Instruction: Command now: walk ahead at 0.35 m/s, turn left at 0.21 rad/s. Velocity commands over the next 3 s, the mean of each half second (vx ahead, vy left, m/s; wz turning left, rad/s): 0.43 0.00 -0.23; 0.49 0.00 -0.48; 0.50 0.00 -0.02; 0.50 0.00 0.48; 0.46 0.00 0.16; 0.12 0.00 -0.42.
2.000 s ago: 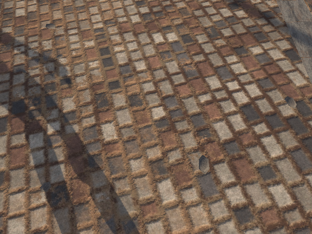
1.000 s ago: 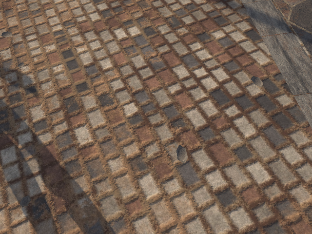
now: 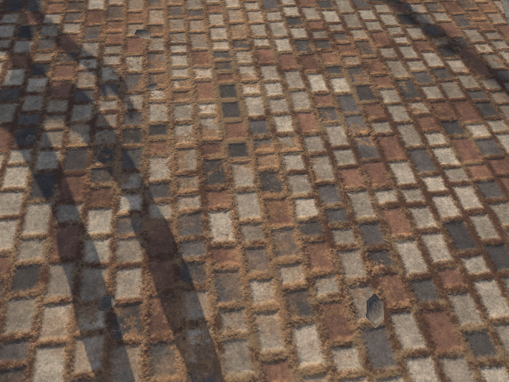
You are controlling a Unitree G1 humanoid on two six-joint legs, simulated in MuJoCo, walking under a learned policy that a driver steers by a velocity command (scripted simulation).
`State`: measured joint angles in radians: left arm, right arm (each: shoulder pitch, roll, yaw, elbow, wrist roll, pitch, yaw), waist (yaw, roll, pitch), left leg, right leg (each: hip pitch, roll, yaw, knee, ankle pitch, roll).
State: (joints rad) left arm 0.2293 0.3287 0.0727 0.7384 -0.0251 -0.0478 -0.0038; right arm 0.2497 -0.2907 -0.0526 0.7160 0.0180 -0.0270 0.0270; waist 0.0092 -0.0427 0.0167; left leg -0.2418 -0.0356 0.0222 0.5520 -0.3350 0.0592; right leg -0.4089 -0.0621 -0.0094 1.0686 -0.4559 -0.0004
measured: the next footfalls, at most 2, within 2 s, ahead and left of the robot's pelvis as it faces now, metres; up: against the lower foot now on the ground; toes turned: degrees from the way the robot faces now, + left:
right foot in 0.40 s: +0.36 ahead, -0.13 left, +0.00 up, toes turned -10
left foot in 0.86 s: +0.67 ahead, +0.03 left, +0.00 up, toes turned -27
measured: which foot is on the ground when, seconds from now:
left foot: down 0.00-0.42, up 0.44-0.84, down 0.86-1.00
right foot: up 0.00-0.38, down 0.40-0.86, up 0.88-1.00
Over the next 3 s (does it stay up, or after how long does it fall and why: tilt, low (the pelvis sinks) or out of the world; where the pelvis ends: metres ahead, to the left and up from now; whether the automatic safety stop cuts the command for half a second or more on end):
stays up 1.42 -0.32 0.00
